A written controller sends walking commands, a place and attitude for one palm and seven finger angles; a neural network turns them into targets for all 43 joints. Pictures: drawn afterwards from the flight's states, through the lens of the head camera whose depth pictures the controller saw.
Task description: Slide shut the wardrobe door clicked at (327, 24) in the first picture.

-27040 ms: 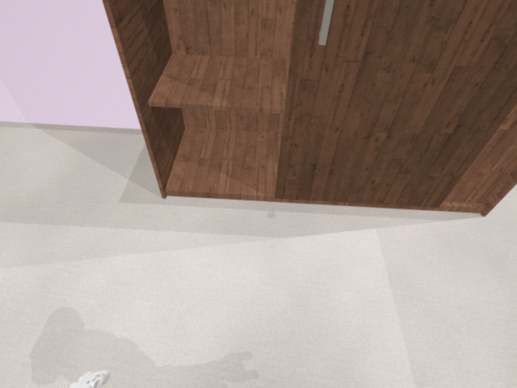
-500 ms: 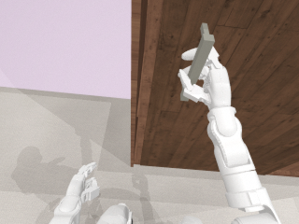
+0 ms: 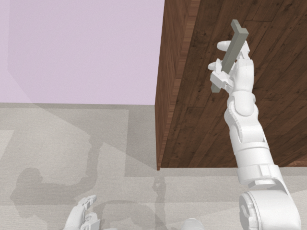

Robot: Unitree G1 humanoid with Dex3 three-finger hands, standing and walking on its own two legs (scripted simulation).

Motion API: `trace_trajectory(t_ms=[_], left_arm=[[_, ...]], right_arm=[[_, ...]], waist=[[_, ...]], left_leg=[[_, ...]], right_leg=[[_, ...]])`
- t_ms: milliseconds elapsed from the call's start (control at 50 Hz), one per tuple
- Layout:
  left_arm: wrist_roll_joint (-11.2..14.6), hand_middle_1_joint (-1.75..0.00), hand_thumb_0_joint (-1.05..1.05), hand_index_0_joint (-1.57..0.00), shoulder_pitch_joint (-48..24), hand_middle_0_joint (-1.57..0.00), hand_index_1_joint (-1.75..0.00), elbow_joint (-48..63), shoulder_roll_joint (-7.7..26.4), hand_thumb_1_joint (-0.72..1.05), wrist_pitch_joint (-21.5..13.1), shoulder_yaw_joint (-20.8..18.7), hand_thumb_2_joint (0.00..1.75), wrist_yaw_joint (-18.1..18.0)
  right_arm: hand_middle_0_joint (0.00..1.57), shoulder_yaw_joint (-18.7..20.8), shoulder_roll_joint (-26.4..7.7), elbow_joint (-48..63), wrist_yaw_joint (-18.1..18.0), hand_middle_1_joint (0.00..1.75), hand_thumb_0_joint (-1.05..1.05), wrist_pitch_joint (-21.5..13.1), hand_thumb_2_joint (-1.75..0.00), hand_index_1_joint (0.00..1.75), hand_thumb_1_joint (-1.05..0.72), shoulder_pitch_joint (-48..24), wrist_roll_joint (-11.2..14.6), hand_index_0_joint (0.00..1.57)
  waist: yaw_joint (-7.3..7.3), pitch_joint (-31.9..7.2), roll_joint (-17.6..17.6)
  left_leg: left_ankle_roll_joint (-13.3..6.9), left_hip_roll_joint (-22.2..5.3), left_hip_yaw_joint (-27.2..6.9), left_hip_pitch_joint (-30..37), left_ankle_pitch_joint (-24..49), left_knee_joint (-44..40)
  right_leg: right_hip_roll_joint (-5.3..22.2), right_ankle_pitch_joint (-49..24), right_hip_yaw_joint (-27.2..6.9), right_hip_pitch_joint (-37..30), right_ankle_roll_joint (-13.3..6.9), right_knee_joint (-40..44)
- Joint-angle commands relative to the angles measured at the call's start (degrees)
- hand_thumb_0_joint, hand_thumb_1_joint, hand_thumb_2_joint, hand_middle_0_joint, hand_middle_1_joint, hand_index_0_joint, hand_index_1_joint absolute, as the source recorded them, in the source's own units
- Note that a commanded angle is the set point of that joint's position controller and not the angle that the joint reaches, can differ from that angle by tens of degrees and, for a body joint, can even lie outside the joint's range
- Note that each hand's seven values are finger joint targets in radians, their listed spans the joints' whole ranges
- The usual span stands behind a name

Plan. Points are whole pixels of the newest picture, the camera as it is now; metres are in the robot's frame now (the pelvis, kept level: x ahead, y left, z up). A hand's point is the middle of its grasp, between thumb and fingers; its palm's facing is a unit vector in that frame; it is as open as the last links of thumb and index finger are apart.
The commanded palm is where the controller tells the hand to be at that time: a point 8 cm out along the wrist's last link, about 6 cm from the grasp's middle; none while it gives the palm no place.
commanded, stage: step sideways, sliding the door along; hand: right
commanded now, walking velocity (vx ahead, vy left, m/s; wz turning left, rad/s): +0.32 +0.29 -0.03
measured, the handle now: (224, 59) +0.48 -0.17 +0.18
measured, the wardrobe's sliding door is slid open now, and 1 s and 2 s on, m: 0.00 0.00 0.00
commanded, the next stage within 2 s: stop walking and hold the door there in 0.24 s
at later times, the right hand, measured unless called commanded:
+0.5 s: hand (214, 73) +0.44 -0.14 +0.17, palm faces +0.46 +0.85 -0.25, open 6.3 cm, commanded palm +0.40 -0.17 +0.17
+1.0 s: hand (215, 73) +0.44 -0.14 +0.17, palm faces +0.42 +0.88 -0.24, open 5.8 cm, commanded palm +0.40 -0.18 +0.17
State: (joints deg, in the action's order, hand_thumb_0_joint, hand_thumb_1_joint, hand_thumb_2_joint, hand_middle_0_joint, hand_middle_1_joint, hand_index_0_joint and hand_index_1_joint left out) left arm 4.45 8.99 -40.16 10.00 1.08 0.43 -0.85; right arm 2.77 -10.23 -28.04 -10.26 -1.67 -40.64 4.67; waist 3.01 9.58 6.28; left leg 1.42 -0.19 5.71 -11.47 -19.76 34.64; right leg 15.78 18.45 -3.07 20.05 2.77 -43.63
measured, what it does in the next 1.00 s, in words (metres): steps to the left: right foot, then left foot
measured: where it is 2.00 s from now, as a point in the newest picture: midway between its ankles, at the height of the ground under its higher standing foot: outside the picture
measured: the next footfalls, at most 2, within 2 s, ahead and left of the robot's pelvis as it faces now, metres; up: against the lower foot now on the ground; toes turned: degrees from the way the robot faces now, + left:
right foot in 0.08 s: +0.05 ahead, -0.14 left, +0.00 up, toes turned -6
left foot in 0.34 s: +0.13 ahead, +0.26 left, +0.00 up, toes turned +1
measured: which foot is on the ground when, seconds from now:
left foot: down 0.00-0.10, up 0.12-0.32, down 0.34-1.00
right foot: up 0.00-0.06, down 0.08-0.36, up 0.38-0.56, down 0.58-1.00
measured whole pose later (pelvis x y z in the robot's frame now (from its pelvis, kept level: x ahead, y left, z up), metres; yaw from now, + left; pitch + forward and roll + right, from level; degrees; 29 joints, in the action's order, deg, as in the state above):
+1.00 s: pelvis +0.07 +0.14 +0.02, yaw +2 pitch -1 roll +1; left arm 2.8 12.9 -38.5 15.4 0.2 0.3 -5.1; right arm 18.6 -25.3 -29.2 -6.5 -7.9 -19.4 1.9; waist -1.1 -1.0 0.9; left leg 0.2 0.9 -1.0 -13.6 -10.8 25.2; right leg 0.1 11.4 10.6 13.7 -4.6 -25.4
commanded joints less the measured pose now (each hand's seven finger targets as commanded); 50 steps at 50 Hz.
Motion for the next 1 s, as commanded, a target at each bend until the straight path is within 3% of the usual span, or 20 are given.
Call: trace_trajectory(t_ms=[0, 40, 60, 80, 100, 140, 200, 300, 320, 340, 360, 380, 400, 440, 520, 600, 640, 780, 860, 980], left_arm=[[-0.9, -0.3, 0.0, -0.2, -5.4, -0.2, -0.3, 6.5, 6.5, 0.9, -2.6, -2.5, 0.9, -1.8], [-0.9, -0.3, 0.0, -0.2, -3.7, -0.2, -0.3, 5.5, 5.9, 0.9, -2.7, -1.7, 0.9, -2.0], [-2.0, -0.3, 0.0, -0.2, -3.6, -0.2, -0.3, 7.0, 9.2, 0.9, -2.7, -3.1, 0.9, -1.5], [-2.1, -0.3, 0.0, -0.2, -4.2, -0.2, -0.3, 8.0, 8.8, 0.9, -2.4, -3.5, 0.9, -0.5], [-1.0, -0.3, 0.0, -0.2, -4.6, -0.2, -0.3, 9.1, 8.7, 0.9, -2.1, -3.2, 0.9, 0.9], [-1.0, -0.3, 0.0, -0.2, -5.3, -0.2, -0.3, 8.5, 8.4, 0.9, -1.3, -3.5, 0.9, 0.4], [-0.7, -0.3, 0.0, -0.2, -3.9, -0.2, -0.3, 9.6, 9.2, 0.9, -1.9, -3.5, 0.9, 1.3], [0.8, -0.3, 0.0, -0.2, -4.5, -0.2, -0.3, 11.8, 8.7, 0.9, -1.9, -3.4, 0.9, 1.0], [1.3, -0.3, 0.0, -0.2, -4.7, -0.2, -0.3, 11.9, 7.3, 0.9, -2.0, -3.1, 0.9, 0.9], [-0.2, -0.3, 0.0, -0.2, -1.4, -0.2, -0.3, 6.5, 11.4, 0.9, -1.4, -4.8, 0.9, -0.3], [-0.8, -0.3, 0.0, -0.2, -3.5, -0.2, -0.3, 7.7, 9.9, 0.9, -1.8, -4.6, 0.9, -0.5], [-1.4, -0.3, 0.0, -0.2, -5.1, -0.2, -0.3, 7.0, 11.1, 0.9, -2.4, -4.5, 0.9, -1.2], [-1.5, -0.3, 0.0, -0.2, -4.5, -0.2, -0.3, 6.6, 9.7, 0.9, -3.5, -3.5, 0.9, -1.5], [-1.8, -0.3, 0.0, -0.2, -4.6, -0.2, -0.3, 5.2, 9.6, 0.9, -4.7, -2.0, 0.9, -2.3], [-1.4, -0.3, 0.0, -0.2, -4.3, -0.2, -0.3, 7.6, 10.4, 0.9, -4.8, -2.6, 0.9, -3.7], [-0.1, -0.3, 0.0, -0.2, -4.9, -0.2, -0.3, 9.8, 12.9, 0.9, -3.7, -3.2, 0.9, -2.2], [-0.7, -0.3, 0.0, -0.2, -6.0, -0.2, -0.3, 10.4, 12.9, 0.9, -3.8, -3.0, 0.9, -2.8], [-1.2, -0.3, 0.0, -0.2, -3.8, -0.2, -0.3, 10.5, 12.9, 0.9, -2.4, -3.1, 0.9, -4.2], [-1.6, -0.3, 0.0, -0.2, -3.3, -0.2, -0.3, 10.1, 13.2, 0.9, -2.9, -2.9, 0.9, -4.8], [-1.9, -0.3, 0.0, -0.2, -2.6, -0.2, -0.3, 9.4, 13.1, 0.9, -4.1, -2.0, 0.9, -5.5]], right_arm=[[0.45, -15.1, 6.3, 18.3, 4.9, 1.4, 0.0, -5.9, -0.9, 1.4, -0.9, -34.5, -2.1, 0.45], [0.45, -18.2, 10.8, 19.9, 4.8, 1.4, 0.0, -7.1, -0.9, 1.4, -0.9, -35.4, -0.8, 0.45], [0.45, -18.4, 11.0, 21.1, 5.3, 1.4, 0.0, -8.5, -0.9, 1.4, -0.9, -33.0, -0.2, 0.45], [0.45, -18.9, 10.6, 21.5, 6.0, 1.4, 0.0, -8.8, -0.9, 1.4, -0.9, -32.0, 0.7, 0.45], [0.45, -17.2, 9.1, 17.8, 6.6, 1.4, 0.0, -7.2, -0.9, 1.4, -0.9, -29.8, 1.0, 0.45], [0.45, -16.3, 7.5, 20.9, 7.2, 1.4, 0.0, -7.9, -0.9, 1.4, -0.9, -30.4, 0.7, 0.45], [0.45, -15.0, 6.0, 21.0, 6.9, 1.4, 0.0, -8.6, -0.9, 1.4, -0.9, -30.7, -0.2, 0.45], [0.45, -12.4, 2.7, 23.7, 7.2, 1.4, 0.0, -8.1, -0.9, 1.4, -0.9, -27.0, -0.3, 0.45], [0.45, -10.5, -0.2, 25.3, 6.8, 1.4, 0.0, -7.9, -0.9, 1.4, -0.9, -26.0, -0.7, 0.45], [0.45, 24.3, -39.5, 4.8, 3.5, 1.4, 0.0, -5.8, -0.9, 1.4, -0.9, -13.0, -3.6, 0.45], [0.45, 17.0, -32.0, 7.5, 5.1, 1.4, 0.0, -5.1, -0.9, 1.4, -0.9, -12.2, -2.8, 0.45], [0.45, 17.2, -31.8, 9.6, 4.7, 1.4, 0.0, -4.3, -0.9, 1.4, -0.9, -15.1, -2.8, 0.45], [0.45, 10.2, -23.3, 15.1, 5.7, 1.4, 0.0, -5.3, -0.9, 1.4, -0.9, -15.8, -2.5, 0.45], [0.45, 16.0, -27.8, 15.6, 4.5, 1.4, 0.0, -6.4, -0.9, 1.4, -0.9, -11.4, -2.9, 0.45], [0.45, 19.3, -29.4, 16.6, 3.0, 1.4, 0.0, -7.2, -0.9, 1.4, -0.9, -3.2, -3.6, 0.45], [0.45, 16.0, -26.0, 18.6, 3.2, 1.4, 0.0, -8.1, -0.9, 1.4, -0.9, 0.6, -3.0, 0.45], [0.45, 20.5, -30.6, 19.0, 2.6, 1.4, 0.0, -8.7, -0.9, 1.4, -0.9, 3.0, -3.4, 0.45], [0.45, 21.8, -32.8, 12.9, 2.4, 1.4, 0.0, -8.0, -0.9, 1.4, -0.9, 5.0, -3.2, 0.45], [0.45, 20.8, -32.0, 10.5, 2.6, 1.4, 0.0, -8.6, -0.9, 1.4, -0.9, 4.1, -3.1, 0.45], [0.45, 18.4, -29.6, 8.9, 2.9, 1.4, 0.0, -10.0, -0.9, 1.4, -0.9, 3.0, -3.4, 0.45]], waist=[[-4.91, -25.4, -21.7], [-8.62, -27.9, -6.2], [-7.71, -27.1, 10.1], [-6.4, -27.7, 12.7], [-4.68, -26.9, 3.2], [-4.2, -23.8, 5.0], [-4.01, -26.4, 11.5], [-4.01, -27.9, 4.5], [-3.44, -28.9, -6.3], [-1.28, -25.9, -22.0], [0.03, -26.1, -24.5], [-0.98, -24.7, -24.8], [-2.05, -24.7, -18.1], [-2.23, -24.9, -11.9], [-2.36, -29.1, -16.1], [-2.13, -26.9, -1.9], [-2.31, -25.2, 3.0], [-2.72, -24.4, -7.8], [-3.06, -21.8, -4.1], [-2.43, -20.1, -0.1]], left_leg=[[-11.4, -12.2, -14.1, 13.9, 45.9, -6.4], [-6.1, -7.3, -3.1, 4.3, 40.3, 10.9], [-3.3, -1.4, 0.0, -12.0, 21.2, 23.3], [-3.3, -0.8, -5.6, -21.7, -6.0, 31.5], [-3.1, -1.4, -10.7, -21.8, -6.0, 35.0], [-2.7, -5.2, -11.0, -24.7, -8.2, 27.6], [-3.0, -2.7, -4.2, -9.5, -4.0, 12.8], [-1.6, 1.7, 1.3, 8.3, 12.0, -3.0], [-3.7, -2.1, -4.1, 13.6, 21.3, -8.3], [-8.2, -10.3, -19.5, 14.5, 37.0, -11.5], [-11.2, -16.9, -25.3, 16.8, 44.7, -12.2], [-11.6, -16.5, -28.5, 13.6, 46.5, -11.2], [-12.3, -17.5, -26.3, 12.8, 45.3, -9.5], [-11.6, -16.7, -20.4, 14.3, 53.9, -6.9], [-5.4, -13.8, -15.6, 19.1, 59.6, -4.0], [-0.9, -8.1, -12.7, 1.1, 31.7, -5.4], [-1.7, -6.4, -12.5, -0.9, 25.8, -6.5], [-2.1, -11.0, -18.7, 3.8, 32.4, -13.9], [-1.9, -6.2, -14.8, -3.9, 11.5, -15.8], [-2.0, -2.3, -9.2, -4.2, 4.9, -9.5]], right_leg=[[-11.1, 9.2, 6.4, 0.6, -3.4, -4.4], [-9.7, -14.9, 7.5, -20.0, -4.2, 22.6], [0.8, -36.0, -5.7, -31.9, -8.3, 24.1], [10.9, -42.5, -18.7, -37.3, -11.7, 22.2], [14.6, -33.4, -21.0, -32.2, -15.3, 23.3], [12.7, -41.0, -12.0, -31.2, -16.9, 17.6], [6.7, -33.8, 2.2, -23.4, -10.7, 15.6], [-0.3, -19.5, 7.5, -14.5, -5.0, 4.4], [-5.9, -12.3, 10.5, -9.3, -3.2, -6.1], [-12.5, 6.4, 13.1, 6.2, -1.3, -17.9], [-14.5, 17.8, 6.1, 11.2, -1.2, -28.9], [-12.7, 16.1, 0.9, 11.8, -1.6, -32.3], [-11.4, 14.7, -0.1, 10.1, -1.6, -28.9], [-10.9, 13.5, 2.4, 4.4, -2.3, -5.6], [-15.2, -7.1, 9.2, -7.4, -2.4, 20.1], [-4.0, -36.3, 2.3, -20.1, -6.0, 14.6], [-3.8, -35.2, 1.2, -20.0, -6.2, 15.8], [-10.3, -9.5, 4.5, -11.1, -3.3, 15.5], [-7.8, -7.0, 2.6, -15.5, -4.8, 21.6], [-3.3, 4.7, -2.5, -12.1, -6.1, 29.9]])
